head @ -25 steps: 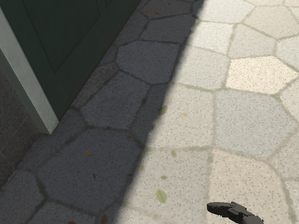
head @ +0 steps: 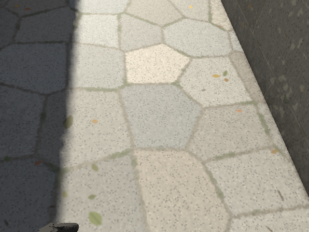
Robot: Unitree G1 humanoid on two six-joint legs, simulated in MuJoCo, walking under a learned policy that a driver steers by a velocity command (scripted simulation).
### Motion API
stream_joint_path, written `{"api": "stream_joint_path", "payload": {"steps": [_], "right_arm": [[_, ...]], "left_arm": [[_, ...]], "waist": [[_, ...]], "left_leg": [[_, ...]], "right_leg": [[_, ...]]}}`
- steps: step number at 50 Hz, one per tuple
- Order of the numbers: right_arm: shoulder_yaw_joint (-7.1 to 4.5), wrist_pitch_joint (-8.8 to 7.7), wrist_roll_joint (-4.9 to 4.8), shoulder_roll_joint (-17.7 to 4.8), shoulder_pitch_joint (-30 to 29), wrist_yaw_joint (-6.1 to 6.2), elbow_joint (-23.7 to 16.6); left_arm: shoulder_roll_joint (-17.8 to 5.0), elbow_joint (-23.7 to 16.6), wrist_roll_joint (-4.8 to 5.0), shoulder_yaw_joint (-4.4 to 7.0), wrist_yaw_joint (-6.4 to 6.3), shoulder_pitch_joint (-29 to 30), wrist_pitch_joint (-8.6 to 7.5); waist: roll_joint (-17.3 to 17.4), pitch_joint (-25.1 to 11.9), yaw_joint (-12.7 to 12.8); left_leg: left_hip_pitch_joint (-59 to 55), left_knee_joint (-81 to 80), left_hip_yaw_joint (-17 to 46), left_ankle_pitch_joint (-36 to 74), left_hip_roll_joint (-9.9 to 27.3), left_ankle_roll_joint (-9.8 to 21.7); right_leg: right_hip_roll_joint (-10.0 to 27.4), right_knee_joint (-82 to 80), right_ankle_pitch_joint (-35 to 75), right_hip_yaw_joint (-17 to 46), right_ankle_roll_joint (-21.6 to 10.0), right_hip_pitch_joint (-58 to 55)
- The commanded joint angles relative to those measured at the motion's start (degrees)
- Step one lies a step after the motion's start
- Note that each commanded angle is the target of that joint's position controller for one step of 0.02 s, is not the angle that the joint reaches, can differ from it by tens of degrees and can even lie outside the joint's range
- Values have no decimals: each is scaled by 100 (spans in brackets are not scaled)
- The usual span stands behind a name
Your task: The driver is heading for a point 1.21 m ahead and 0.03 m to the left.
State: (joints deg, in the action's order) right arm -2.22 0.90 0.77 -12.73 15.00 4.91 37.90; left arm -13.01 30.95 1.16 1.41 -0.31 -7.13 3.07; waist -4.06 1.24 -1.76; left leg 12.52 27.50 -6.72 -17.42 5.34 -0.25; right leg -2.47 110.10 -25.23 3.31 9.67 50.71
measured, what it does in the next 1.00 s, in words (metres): climbs: right foot, then left foot 0.16 m higher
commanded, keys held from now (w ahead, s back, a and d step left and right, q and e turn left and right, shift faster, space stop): e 0.10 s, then no key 0.16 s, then w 0.40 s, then no key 0.34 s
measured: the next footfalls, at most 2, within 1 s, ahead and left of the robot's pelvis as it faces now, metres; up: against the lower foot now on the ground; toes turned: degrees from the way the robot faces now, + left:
right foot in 0.30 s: +0.02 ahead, -0.25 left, +0.00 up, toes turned -11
left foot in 0.74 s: +0.31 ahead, +0.00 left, +0.16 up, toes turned -4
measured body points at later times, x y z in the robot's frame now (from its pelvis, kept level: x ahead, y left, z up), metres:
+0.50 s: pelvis +0.06 -0.11 +0.00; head +0.06 -0.13 +0.45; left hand +0.15 +0.14 -0.12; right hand +0.17 -0.36 -0.12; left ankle +0.02 +0.01 -0.43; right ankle -0.02 -0.24 -0.74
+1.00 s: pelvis +0.23 -0.06 +0.15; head +0.23 -0.02 +0.60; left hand +0.45 +0.13 +0.04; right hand +0.22 -0.31 +0.03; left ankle +0.27 +0.00 -0.58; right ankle +0.19 -0.22 -0.40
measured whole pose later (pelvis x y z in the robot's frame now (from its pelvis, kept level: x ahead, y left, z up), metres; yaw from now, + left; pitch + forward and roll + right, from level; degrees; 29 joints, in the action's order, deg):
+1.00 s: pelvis +0.23 -0.06 +0.15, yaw -10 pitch +2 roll -2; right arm -0.5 -3.2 1.8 -10.5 21.7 -1.0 49.9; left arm -12.4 39.7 0.8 0.9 -0.2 -9.0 -2.4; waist -2.7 -3.3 -1.0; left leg 21.6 37.1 -6.4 -17.4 0.7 4.4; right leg -4.2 92.4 -6.8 7.8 -5.1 44.0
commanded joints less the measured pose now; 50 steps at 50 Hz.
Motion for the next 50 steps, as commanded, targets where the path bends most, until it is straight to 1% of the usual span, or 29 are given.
{"api": "stream_joint_path", "payload": {"steps": [1, 6, 9, 10, 11, 13, 14, 15, 16, 17, 18, 19, 21, 23, 26, 29, 31, 32, 35, 36, 37, 38, 39, 40, 41, 42, 43, 45, 50], "right_arm": [[-281, -96, 18, -1065, -46, 95, -456], [-373, -75, 14, -1167, 5, 96, -371], [-376, -41, -6, -1187, -540, 8, -579], [-419, 78, -127, -1321, -211, -27, -462], [-342, 120, -63, -1104, -336, -62, -589], [-417, 173, -144, -1337, -107, -140, -325], [-353, 145, -256, -1202, 85, -192, -145], [-223, 37, -218, -908, 334, -246, -4], [-54, -133, 181, -388, 494, -403, -134], [62, -321, 214, -158, 813, -634, -51], [-58, -406, -147, -516, 490, -697, 135], [-95, -428, -362, -442, -232, -735, 74], [102, -348, -358, 24, -1206, -607, -276], [248, -399, -316, 355, -1313, -625, -612], [470, -357, -364, 674, -848, -654, -856], [624, -246, -116, 458, -1182, -574, -1324], [663, -200, 79, 426, -1217, -537, -1399], [664, -197, 58, 410, -1231, -528, -1380], [434, -241, 33, 150, -634, -575, -1069], [330, -226, -25, -63, -356, -605, -1000], [175, -199, -65, -378, 1, -614, -889], [-58, -155, 21, -1178, 825, -662, -593], [-191, -9, 66, -1781, 1508, -562, -115], [-74, -77, 184, -1367, 1109, -480, -207], [36, -187, 9, -992, 203, -539, -277], [122, -299, -98, -543, -190, -620, -57], [158, -404, -4, -168, -310, -671, 246], [238, -479, 134, 321, -156, -673, 698], [240, -572, 106, 241, 81, -491, 788]], "left_arm": [[-130, -678, -56, -15, -84, 490, -47], [164, -773, -95, -157, -49, 855, -60], [231, -663, -69, -223, 36, 897, -96], [270, -769, -13, -220, 32, 1064, -91], [-42, -605, -36, -104, 86, 1098, -152], [-66, -444, -44, 52, 133, 624, -184], [-220, -202, -136, 175, 141, 35, -176], [-293, 48, -130, 241, 98, -511, -155], [-789, 132, -150, 315, 46, -1023, -178], [-1400, 352, -212, 412, 45, -1503, -125], [-1521, 513, -275, 568, 104, -2010, -150], [-1570, 679, -181, 619, 121, -1985, -161], [-938, 921, 6, 424, 113, -1529, -192], [-153, 1381, -125, 169, 147, -1782, -311], [158, 1897, -188, 8, 97, -1995, -403], [-440, 1797, -302, 40, 37, -1179, -450], [-675, 1907, -208, 63, -9, -1012, -563], [-844, 2012, -116, 120, 40, -1219, -626], [-1423, 2269, 11, 288, 36, -2144, -531], [-1310, 2254, -9, 265, 23, -2240, -479], [-1123, 2235, -18, 215, 23, -2264, -503], [-990, 2022, -71, 175, -27, -2231, -614], [-123, 1937, -130, 50, 156, -2527, -794], [-198, 2208, 26, 178, 363, -2672, -925], [32, 1783, 83, 131, 403, -1808, -818], [134, 1306, -19, 1, 283, -1015, -682], [-11, 1073, -66, 11, 143, -755, -615], [7, 1019, 10, -16, 89, -1137, -540], [96, 860, -112, -105, -78, -984, -420]], "waist": [[1416, -457, -14], [1199, -516, -100], [1120, -731, -47], [1370, -745, -134], [843, -708, -273], [1423, -970, -20], [1302, -1222, 225], [1278, -1289, 346], [-197, -1455, 302], [-1488, -2200, 256], [-1322, -2603, 854], [-1082, -1803, 965], [-1043, -257, 828], [-660, 191, 600], [-545, 517, 109], [-398, 620, -332], [-295, 309, -564], [-354, 122, -516], [-985, -585, -561], [-1144, -766, -641], [-1221, -1022, -768], [119, -1513, -871], [3275, -2136, -534], [2349, -2337, -356], [1736, -1446, -99], [1201, -403, 71], [628, -18, 224], [780, 11, 495], [584, -232, 578]], "left_leg": [[-1338, -676, 1080, 4067, 1743, 1443], [-1629, -645, 635, 3440, 1703, 1225], [-521, -903, 34, 2567, 1406, 974], [-475, -1099, -14, 1933, 1209, 998], [-699, -749, -216, 2695, 1003, 905], [-1482, -241, 200, 4185, 1300, 843], [-1745, 146, 228, 4041, 1248, 665], [-1460, 774, 5, 3397, 891, 406], [971, 2310, 5, -700, 460, 5], [2750, 4018, 437, -2007, 26, -361], [3178, 6176, 682, -2035, -186, -584], [4229, 7588, 836, -2053, -216, -506], [5550, 9117, 784, -1521, -163, -298], [6257, 10259, 889, -1051, -243, 33], [7239, 11128, 1592, -541, -341, 350], [6203, 8906, 1034, -30, -225, 183], [4093, 7397, 118, 422, 76, 260], [3036, 6813, -196, 315, 64, 407], [2386, 5401, -718, -1629, -598, 776], [2161, 4551, -577, -1796, -823, 872], [1741, 3731, 147, -1553, -827, 1002], [458, 2516, 2066, 378, -83, 1291], [-828, -838, 5373, 199, 1071, 2037], [-329, -1561, 6861, -152, 1652, 2127], [759, -1323, 5946, -560, 1697, 1762], [1712, -882, 4649, -829, 1409, 1337], [2094, -398, 3523, -947, 1143, 986], [1888, -325, 2386, -270, 668, 744], [989, -736, 623, 2114, 162, 685]], "right_leg": [[319, 601, -46, 213, 116, 1333], [859, -481, 244, 192, -102, 1560], [1072, -3365, 1261, -356, -383, -575], [853, -4028, -45, -768, -416, -961], [698, -4937, 816, -730, -498, -1433], [478, -7726, 1346, -770, -714, -2555], [266, -9289, 2191, -880, -874, -3421], [346, -9893, 2683, -786, -878, -4253], [1410, -8400, 6605, 385, -989, -6319], [2509, -7607, 8820, 1423, -2102, -7453], [3032, -8385, 7180, 2404, -3049, -6844], [2787, -8875, 4620, 2332, -3181, -6490], [2392, -9367, 1960, 1928, -2642, -5492], [2330, -9723, 918, 1715, -2411, -5148], [2448, -9911, 630, 1133, -2112, -4698], [2060, -10929, 553, -87, -2056, -2734], [1811, -11872, 1408, -656, -1992, -1997], [1737, -12124, 2263, -972, -1960, -2037], [1722, -10148, 8203, -1143, -1869, -4684], [1816, -9375, 9345, -946, -1790, -5259], [1770, -8423, 9818, -785, -1727, -5528], [1313, -6784, 8462, -522, -1532, -4583], [-213, -4198, 1301, -79, -1113, -2648], [-731, -1060, 721, 1439, -912, -2143], [-543, 42, 745, 1366, -1015, -1483], [-203, 173, 911, 887, -1270, -1022], [54, -19, 1172, 753, -1487, -832], [34, -320, 1368, 815, -1682, -903], [85, -3233, 2081, 582, -1299, -923]]}}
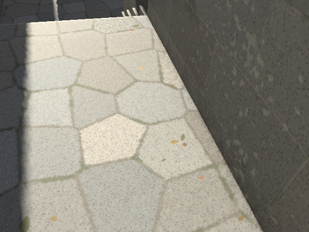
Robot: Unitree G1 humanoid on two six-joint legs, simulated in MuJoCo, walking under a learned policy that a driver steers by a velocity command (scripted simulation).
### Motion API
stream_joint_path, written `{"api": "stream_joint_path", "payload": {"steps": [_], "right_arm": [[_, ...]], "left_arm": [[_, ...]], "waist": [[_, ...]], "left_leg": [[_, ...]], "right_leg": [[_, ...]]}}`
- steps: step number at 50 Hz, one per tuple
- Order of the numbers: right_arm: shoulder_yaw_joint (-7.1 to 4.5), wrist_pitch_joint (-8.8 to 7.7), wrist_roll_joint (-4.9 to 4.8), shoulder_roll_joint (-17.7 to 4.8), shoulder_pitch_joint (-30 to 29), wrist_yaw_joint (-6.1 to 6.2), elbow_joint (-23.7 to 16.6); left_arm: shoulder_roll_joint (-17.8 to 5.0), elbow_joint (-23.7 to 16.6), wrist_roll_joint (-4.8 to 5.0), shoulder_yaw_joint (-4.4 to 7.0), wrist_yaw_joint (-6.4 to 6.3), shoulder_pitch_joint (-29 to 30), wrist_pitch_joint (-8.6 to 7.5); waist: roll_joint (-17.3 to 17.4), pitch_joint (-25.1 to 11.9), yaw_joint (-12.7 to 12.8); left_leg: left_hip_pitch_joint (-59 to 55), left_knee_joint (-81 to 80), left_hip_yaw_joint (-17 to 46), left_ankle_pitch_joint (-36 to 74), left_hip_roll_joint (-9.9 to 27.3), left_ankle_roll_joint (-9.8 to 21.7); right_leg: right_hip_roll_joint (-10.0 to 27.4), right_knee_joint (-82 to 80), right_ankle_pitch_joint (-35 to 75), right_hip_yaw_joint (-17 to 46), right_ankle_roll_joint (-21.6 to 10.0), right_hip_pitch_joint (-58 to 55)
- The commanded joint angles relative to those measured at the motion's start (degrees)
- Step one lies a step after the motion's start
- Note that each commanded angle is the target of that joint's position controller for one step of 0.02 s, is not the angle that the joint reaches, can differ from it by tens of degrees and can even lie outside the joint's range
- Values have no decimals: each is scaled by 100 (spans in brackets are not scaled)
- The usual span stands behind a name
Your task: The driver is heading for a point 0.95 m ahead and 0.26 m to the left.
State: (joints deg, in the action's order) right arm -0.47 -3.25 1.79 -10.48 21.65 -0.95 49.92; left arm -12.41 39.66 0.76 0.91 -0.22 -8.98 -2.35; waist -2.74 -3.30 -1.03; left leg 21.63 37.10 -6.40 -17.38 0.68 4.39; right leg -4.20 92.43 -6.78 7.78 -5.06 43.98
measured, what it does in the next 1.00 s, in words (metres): walks ahead: right foot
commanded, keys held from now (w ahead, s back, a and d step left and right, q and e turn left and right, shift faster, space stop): no key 0.38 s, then w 0.36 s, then w+q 0.26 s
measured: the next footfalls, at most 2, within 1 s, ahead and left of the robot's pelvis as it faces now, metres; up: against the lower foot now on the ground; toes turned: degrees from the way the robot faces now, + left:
right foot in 0.26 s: +0.19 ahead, -0.13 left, +0.00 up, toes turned -1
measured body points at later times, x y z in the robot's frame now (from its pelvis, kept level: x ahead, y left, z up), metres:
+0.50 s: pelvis +0.09 -0.01 +0.01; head +0.09 -0.02 +0.46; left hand +0.18 +0.25 -0.12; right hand +0.14 -0.25 -0.14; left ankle +0.03 +0.07 -0.72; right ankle +0.12 -0.14 -0.72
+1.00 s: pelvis +0.29 +0.00 +0.01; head +0.31 +0.00 +0.46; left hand +0.24 +0.25 -0.13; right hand +0.50 -0.21 -0.09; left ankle +0.46 +0.16 -0.68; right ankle +0.15 -0.13 -0.72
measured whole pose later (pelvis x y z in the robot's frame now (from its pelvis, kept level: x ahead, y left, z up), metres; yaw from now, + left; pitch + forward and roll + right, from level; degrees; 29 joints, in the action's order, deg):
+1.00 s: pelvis +0.29 +0.00 +0.01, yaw +7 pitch +2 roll -2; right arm -1.1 -4.0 -1.3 -13.5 7.3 -2.9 42.4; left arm -13.7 51.4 -0.2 1.4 -1.0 -24.5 -5.7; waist 1.7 0.0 3.5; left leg 41.0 41.9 -0.7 -1.2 5.9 2.2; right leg -0.1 10.4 -19.2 -8.7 1.0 -7.0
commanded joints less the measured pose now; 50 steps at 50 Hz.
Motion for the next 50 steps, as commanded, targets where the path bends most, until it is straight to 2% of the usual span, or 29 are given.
{"api": "stream_joint_path", "payload": {"steps": [1, 4, 6, 11, 13, 14, 15, 16, 17, 19, 21, 23, 24, 26, 28, 29, 31, 32, 33, 34, 35, 36, 37, 38, 39, 41, 44, 46, 50], "right_arm": [[119, -184, 39, 34, -669, 148, -488], [7, -139, -57, -514, -468, 297, -429], [-89, -68, -86, -753, -122, 337, -369], [-189, 105, -109, -638, -321, 239, -391], [-168, 77, -137, -550, -223, 184, -272], [-130, 8, -60, -444, -181, 141, -242], [-144, -32, -22, -382, 405, 97, -161], [-128, -1, -31, -401, 119, 112, -96], [-129, 62, -29, -429, -121, 126, -141], [-116, 169, -12, -448, -324, 143, -180], [-154, 233, -57, -572, -189, 141, -126], [-176, 221, -151, -621, -240, 151, -196], [-178, 176, -180, -645, -215, 163, -230], [-215, 64, -214, -772, 108, 174, -171], [-328, -21, -237, -1138, 235, 150, -116], [-310, -48, -237, -1066, 265, 126, -109], [-268, -74, -266, -986, -51, 78, -159], [-256, -70, -291, -1038, -470, 66, -264], [-222, -113, -316, -1009, -893, 79, -429], [-142, -248, -286, -812, -864, 60, -607], [-133, -387, -302, -804, -995, 40, -659], [-170, -443, -442, -859, -866, -4, -609], [-144, -430, -490, -798, -821, -37, -572], [-146, -378, -461, -734, -885, -59, -563], [-147, -301, -383, -704, -1013, -55, -591], [-104, -193, -348, -498, -950, -99, -591], [-66, -180, -307, -427, -1286, -101, -845], [-70, -165, -339, -444, -1766, -124, -1068], [-138, -150, -293, -613, -2134, -279, -1356]], "left_arm": [[-14, 41, -133, -13, -84, -760, 143], [35, -32, -150, -4, -59, -329, 225], [2, -85, -109, 33, -33, 22, 277], [-234, 60, -61, 139, -125, 225, 256], [-390, 217, -176, 182, -177, -156, 165], [-599, 291, -218, 229, -219, -482, 139], [-866, 354, -112, 293, -216, -397, 157], [-473, 434, -35, 260, -162, -420, 180], [-178, 504, -25, 181, -120, -459, 171], [-247, 510, -79, 188, -85, -271, 130], [-492, 658, -13, 283, -85, -489, 108], [-667, 571, 21, 339, -46, -315, 62], [-659, 499, 45, 324, -30, -150, 9], [-518, 365, 79, 263, 46, 189, -147], [-431, 210, 72, 200, 139, 424, -310], [-476, 182, 72, 190, 173, 476, -361], [-476, 387, 110, 175, 192, -1, -391], [-653, 674, 123, 272, 159, -813, -400], [-1127, 964, 53, 474, 110, -1811, -421], [-1590, 1046, -31, 592, 43, -2601, -395], [-1112, 962, -140, 413, 21, -2456, -385], [-896, 857, -183, 327, -8, -2137, -381], [-746, 790, -152, 278, 6, -1832, -366], [-683, 750, -104, 231, 28, -1531, -353], [-561, 711, -113, 163, 19, -1335, -362], [-548, 796, -122, 126, -19, -1305, -367], [-837, 852, -113, 192, -83, -1291, -405], [-1081, 816, -158, 248, -105, -1294, -431], [-1225, 848, -42, 327, -102, -1377, -395]], "waist": [[502, -101, 499], [813, -286, 268], [872, -130, -63], [848, 622, -266], [545, 418, -61], [357, 136, -15], [-321, -128, -456], [-391, -178, -156], [-316, -23, -82], [-231, 90, -80], [-126, 20, -91], [-22, 541, -142], [4, 778, -205], [374, 920, -375], [975, 1052, -358], [910, 1066, -347], [881, 959, -18], [829, 676, 443], [332, 311, 889], [-949, -130, 993], [-1249, -127, 908], [-702, 153, 695], [-223, 263, 493], [127, 555, 348], [172, 737, 272], [-14, 897, 146], [-169, 932, 198], [-145, 1032, 335], [-88, 1056, 385]], "left_leg": [[-148, -1873, 494, 2890, 650, 198], [-548, -2053, 373, 3814, 728, 111], [-777, -2167, 560, 3417, 862, 130], [-958, -2198, 1321, 1470, 1193, 611], [-928, -1841, 1239, 1736, 895, 458], [-736, -1587, 1075, 1800, 665, 373], [-374, -1774, 942, 1723, 351, 95], [-786, -1806, 698, 1264, 188, 47], [-889, -1777, 651, 1037, 161, 48], [-1047, -1714, 620, 1214, 157, 86], [-1075, -1523, 499, -47, 6, 258], [-786, -1479, 741, -1465, 91, 456], [-812, -1539, 939, -1672, 207, 545], [-1391, -1904, 1586, -1615, 670, 785], [-2131, -2394, 2480, -939, 1578, 1169], [-2228, -2343, 2564, -185, 1730, 1244], [-1938, -2052, 1994, 1126, 1566, 1079], [-1187, -1543, 1427, 2133, 1153, 797], [-420, -143, 656, 2895, 491, 391], [1285, 1970, 119, 1809, -271, -107], [2257, 3233, 775, -1100, -458, -171], [2571, 4040, 1224, -1144, -121, -100], [2695, 4087, 1214, -762, 130, -50], [2797, 3817, 1178, -318, 331, -45], [2701, 3566, 1141, 6, 470, -96], [2533, 3140, 1010, 277, 553, -256], [2164, 1909, 686, 1074, 590, -439], [1825, 1068, 580, 1622, 576, -405], [1601, 47, 437, 1824, 439, -52]], "right_leg": [[393, -2049, 472, -103, 303, -637], [798, -3519, 657, -582, 685, -1304], [825, -4316, 372, -735, 763, -1568], [869, -5995, -615, -723, 652, -1931], [947, -6983, 347, -565, 494, -2873], [1243, -6792, 1478, -262, 389, -3519], [1306, -6311, 1792, -160, 101, -4010], [1100, -6406, 1171, -286, 91, -3639], [1046, -6503, 888, -302, 138, -3435], [998, -6569, 924, -333, 192, -3263], [807, -6467, -690, -504, 70, -3178], [878, -6699, -2416, -270, -108, -2477], [911, -6729, -2557, -191, -157, -2097], [729, -6168, -1956, -471, -92, -1365], [642, -5351, -1223, -1039, 36, -619], [686, -5274, -1407, -1036, 20, -594], [613, -5938, -1752, -1158, -123, -1493], [418, -6454, -1089, -1211, -237, -3028], [834, -6758, -974, -311, -519, -4199], [1995, -7311, -925, 1731, -1176, -5720], [2646, -7822, 179, 2830, -1435, -5970], [2652, -7722, 328, 2211, -1386, -5612], [2428, -7777, 98, 1608, -1181, -5360], [2239, -8052, -63, 1002, -980, -5001], [2128, -8279, -158, 600, -811, -4644], [1913, -8533, 92, -73, -630, -4176], [1610, -8673, 548, -914, -447, -3669], [1686, -8805, 598, -1150, -399, -3457], [1964, -8605, 1241, -1467, -265, -4281]]}}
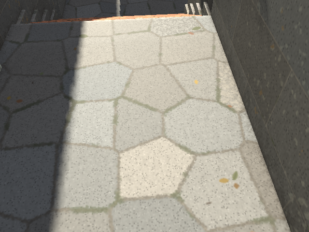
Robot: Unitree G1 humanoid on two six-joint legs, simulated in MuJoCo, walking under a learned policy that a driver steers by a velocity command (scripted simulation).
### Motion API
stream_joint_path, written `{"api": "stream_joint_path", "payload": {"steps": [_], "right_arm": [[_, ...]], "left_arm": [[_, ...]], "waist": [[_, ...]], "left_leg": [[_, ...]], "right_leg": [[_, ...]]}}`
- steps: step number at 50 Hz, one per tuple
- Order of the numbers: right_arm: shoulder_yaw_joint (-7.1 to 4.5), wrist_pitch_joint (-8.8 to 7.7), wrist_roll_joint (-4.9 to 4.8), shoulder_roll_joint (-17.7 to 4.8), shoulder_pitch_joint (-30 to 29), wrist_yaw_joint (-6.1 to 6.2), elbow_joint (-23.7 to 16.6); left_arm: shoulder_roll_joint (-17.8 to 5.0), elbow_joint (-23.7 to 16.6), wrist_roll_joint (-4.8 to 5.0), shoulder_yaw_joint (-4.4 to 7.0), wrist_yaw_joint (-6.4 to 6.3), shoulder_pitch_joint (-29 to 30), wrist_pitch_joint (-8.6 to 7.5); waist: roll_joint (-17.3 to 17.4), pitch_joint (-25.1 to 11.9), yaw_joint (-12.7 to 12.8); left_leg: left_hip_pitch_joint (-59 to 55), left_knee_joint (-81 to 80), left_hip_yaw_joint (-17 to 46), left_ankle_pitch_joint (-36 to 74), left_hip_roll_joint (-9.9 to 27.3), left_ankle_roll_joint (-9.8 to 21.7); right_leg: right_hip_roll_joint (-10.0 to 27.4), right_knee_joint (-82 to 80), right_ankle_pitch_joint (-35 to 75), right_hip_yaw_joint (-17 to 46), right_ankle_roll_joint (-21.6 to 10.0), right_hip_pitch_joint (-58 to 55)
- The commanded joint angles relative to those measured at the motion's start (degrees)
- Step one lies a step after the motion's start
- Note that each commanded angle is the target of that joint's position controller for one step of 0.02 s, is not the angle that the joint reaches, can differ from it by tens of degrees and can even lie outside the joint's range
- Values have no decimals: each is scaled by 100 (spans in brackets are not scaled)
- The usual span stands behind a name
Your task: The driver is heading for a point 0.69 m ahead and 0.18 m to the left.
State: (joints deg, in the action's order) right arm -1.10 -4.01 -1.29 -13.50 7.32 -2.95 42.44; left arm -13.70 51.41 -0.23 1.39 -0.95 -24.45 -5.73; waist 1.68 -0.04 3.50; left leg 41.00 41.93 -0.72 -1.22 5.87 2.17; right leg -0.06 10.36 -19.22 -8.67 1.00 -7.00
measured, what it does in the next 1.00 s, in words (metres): walks ahead, turning left: left foot, then right foot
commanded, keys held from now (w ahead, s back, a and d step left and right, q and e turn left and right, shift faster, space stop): w+q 0.54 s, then w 0.30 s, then no key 0.16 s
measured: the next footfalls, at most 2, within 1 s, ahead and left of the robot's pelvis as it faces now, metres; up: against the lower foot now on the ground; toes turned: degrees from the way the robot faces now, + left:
left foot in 0.10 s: +0.26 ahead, +0.14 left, +0.00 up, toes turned +6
right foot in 0.62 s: +0.56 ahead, -0.01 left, +0.00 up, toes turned +24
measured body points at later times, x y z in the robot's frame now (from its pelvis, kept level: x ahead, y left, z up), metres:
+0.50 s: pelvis +0.28 +0.06 +0.01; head +0.30 +0.09 +0.46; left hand +0.43 +0.35 -0.07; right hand +0.42 -0.20 -0.09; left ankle +0.22 +0.13 -0.73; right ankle +0.51 -0.07 -0.67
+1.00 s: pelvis +0.54 +0.11 +0.01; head +0.57 +0.13 +0.46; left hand +0.41 +0.34 -0.12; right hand +0.84 +0.00 -0.07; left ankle +0.63 +0.30 -0.69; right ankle +0.52 -0.03 -0.73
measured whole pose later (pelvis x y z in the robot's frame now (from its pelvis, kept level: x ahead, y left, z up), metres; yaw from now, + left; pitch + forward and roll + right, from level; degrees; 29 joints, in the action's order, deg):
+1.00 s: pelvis +0.54 +0.11 +0.01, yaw +24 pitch +2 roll -2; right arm -2.3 -3.5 -0.4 -13.7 4.0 -0.7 37.1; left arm -13.7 51.7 0.6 1.6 -0.1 -23.2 -4.6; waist 2.1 2.0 6.1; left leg 34.9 36.5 2.1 -0.2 2.9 0.1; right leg -1.8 15.9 -14.2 -0.3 -0.8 3.5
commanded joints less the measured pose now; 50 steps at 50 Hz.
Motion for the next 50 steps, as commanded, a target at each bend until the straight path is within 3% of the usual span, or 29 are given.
{"api": "stream_joint_path", "payload": {"steps": [1, 2, 3, 4, 5, 6, 7, 8, 9, 10, 11, 12, 16, 20, 25, 28, 30, 31, 32, 33, 34, 35, 36, 37, 39, 42, 45, 48, 50], "right_arm": [[-115, -43, 17, -392, -680, -109, -666], [-182, -8, -4, -529, -554, -123, -666], [-273, 26, 5, -717, -223, -118, -636], [-386, 74, -17, -860, 510, -86, -476], [-571, 119, -18, -1200, 1360, -1, -252], [-706, 187, 16, -1724, 2002, 156, -165], [-674, 111, 48, -1954, 1669, 120, -368], [-567, 67, 41, -1444, 1585, 90, -429], [-505, 35, 52, -1215, 1398, 106, -432], [-471, 16, 31, -1134, 1005, 116, -505], [-434, 9, 74, -993, 699, 138, -577], [-408, 7, 142, -937, 536, 162, -675], [-464, -32, 62, -1039, 695, 263, -585], [-495, 30, 39, -1110, 1010, 401, -494], [-495, 98, -32, -1076, 1347, 396, -411], [-483, 122, -46, -1016, 1327, 420, -384], [-485, 189, 5, -973, 1141, 382, -443], [-405, 193, 47, -746, 1212, 360, -447], [-292, 176, 160, -438, 1369, 369, -532], [-246, 97, -76, -238, 2320, 372, -529], [-341, 64, -102, -857, 2067, 411, -389], [-372, 46, -78, -1042, 1255, 398, -513], [-333, 18, -11, -912, 897, 403, -576], [-338, -23, 74, -825, 691, 383, -637], [-323, -35, 72, -633, 682, 313, -695], [-245, -12, 84, -394, 410, 291, -815], [-154, -34, 118, -175, -34, 283, -859], [-166, -30, 59, -214, -314, 237, -860], [-224, 13, 93, -347, -427, 186, -906]], "left_arm": [[-1111, -348, 88, 294, -4, 215, -19], [-1125, -367, 89, 307, 9, 311, 34], [-1313, -431, 58, 370, -12, 400, 110], [-1339, -480, 101, 401, -54, 531, 181], [-1218, -552, 66, 356, -58, 388, 194], [-813, -747, -100, 214, -40, 221, 124], [-175, -1000, -28, -5, 25, -310, -52], [-781, -1091, 131, 132, 86, 401, -235], [-889, -1286, 265, 149, 111, 841, -305], [-848, -1338, 160, 134, 44, 965, -320], [-884, -1371, 48, 187, -9, 1004, -287], [-907, -1386, 49, 211, -6, 859, -216], [-657, -1538, -148, 152, -28, 1062, -31], [-655, -1725, -102, 140, -34, 1935, -98], [-555, -1842, 41, 137, 123, 2695, -146], [-817, -1742, 68, 250, 203, 2525, -207], [-942, -1520, 7, 360, 214, 1854, -280], [-1096, -1403, -69, 433, 181, 1380, -324], [-1407, -1279, -123, 497, 164, 485, -314], [-1762, -953, -135, 605, 240, -18, -240], [-1187, -1031, 47, 481, 242, 197, -227], [-940, -1047, 69, 418, 175, 380, -176], [-909, -1071, -21, 369, 145, 581, -128], [-791, -1017, -51, 322, 139, 726, -101], [-583, -907, -58, 222, 133, 710, -125], [-772, -698, 47, 245, 122, 571, -133], [-906, -544, 31, 247, 73, 580, -43], [-1005, -305, 93, 231, 63, 268, 25], [-1004, -265, 146, 218, 59, 379, 59]], "waist": [[-586, 686, -158], [-782, 459, -267], [-893, 171, -460], [-842, -250, -882], [-690, -726, -1216], [466, -1263, -1241], [1598, -2236, -597], [751, -2136, -944], [528, -1338, -878], [-146, -840, -612], [-203, -626, -403], [-8, -517, -231], [-62, -194, -167], [119, 14, -445], [386, -90, -863], [641, -117, -680], [725, -196, -285], [505, -591, -57], [-404, -1378, 244], [-2714, -1690, -178], [-1740, -1134, -50], [-1033, -430, 154], [-571, -180, 95], [-503, 39, -13], [-769, -32, -188], [-713, 19, -214], [-642, 68, -120], [-739, -119, 7], [-792, -151, -74]], "left_leg": [[-437, -528, -213, 22, -201, 304], [-668, -538, -330, -172, -380, 417], [-1130, -567, -479, -418, -578, 514], [-1999, -790, -603, -411, -823, 644], [-3453, -780, -550, -329, -1061, 807], [-5028, -788, 1280, -231, 168, 1166], [-6237, -2124, 4754, -1676, 1451, 2393], [-5919, -2626, 4716, -2196, 1250, 1980], [-5182, -2589, 3834, -2059, 1060, 1667], [-4237, -2602, 3168, -1426, 837, 1496], [-3540, -2654, 2648, -939, 595, 1420], [-3086, -2798, 2431, -801, 452, 1435], [-2436, -3207, 2074, -712, 265, 1589], [-2502, -3067, 1749, -672, -6, 1325], [-2741, -2522, 1855, -697, -47, 1117], [-3420, -2112, 2446, -893, 207, 1001], [-3455, -1544, 2447, -161, 129, 854], [-3209, -675, 2193, 283, -218, 663], [-2387, 1045, 1624, -787, -616, 396], [-427, 2627, 1150, -3122, -1360, 62], [341, 3324, 1371, -2916, -951, -9], [539, 3452, 1197, -2334, -729, -7], [376, 3317, 1008, -1890, -541, -13], [325, 2972, 902, -1598, -367, -27], [-79, 2525, 662, -1341, -158, -21], [7, 1648, 416, -1138, -68, -128], [-490, 273, 159, -402, -186, -292], [-1228, -511, 26, 397, -463, -267], [-1572, -932, 165, 428, -535, -121]], "right_leg": [[1644, -120, 3421, 117, -788, 565], [1622, 298, 4475, 9, -674, 320], [1551, 864, 5296, -69, -578, 167], [1430, 1859, 5681, -172, -467, 236], [1140, 3151, 5631, -278, -332, 946], [710, 5170, 2456, -255, -116, 2514], [-453, 7232, -1259, 716, 132, 4278], [-68, 7615, -958, 1603, -31, 4737], [180, 7454, -509, 1461, -173, 5028], [474, 7004, -88, 1421, -189, 4909], [665, 6569, 154, 1395, -179, 4604], [764, 6402, 275, 1432, -173, 4342], [802, 5527, 634, 1355, 111, 4467], [578, 3841, 1894, 1295, 346, 4668], [145, 2323, 2427, 1197, 309, 3925], [128, 1831, 1920, 1445, 90, 3603], [46, 1565, 1479, 1196, -155, 2822], [200, 1554, 1465, 1307, -379, 1822], [1203, 1629, 1362, 2367, -748, 360], [2247, 749, -115, 5279, -1681, -985], [2311, 521, -1137, 5545, -1640, -722], [2078, 544, -883, 4524, -1428, -73], [1796, 466, -164, 3839, -1332, 504], [1555, 362, 426, 3371, -1316, 867], [1242, 139, 1114, 2781, -1291, 1205], [1247, -43, 1999, 2315, -1427, 1262], [1068, 177, 3864, 1592, -1236, 1431], [1032, 390, 4299, 1346, -1091, 1404], [1088, 603, 4165, 1398, -983, 1302]]}}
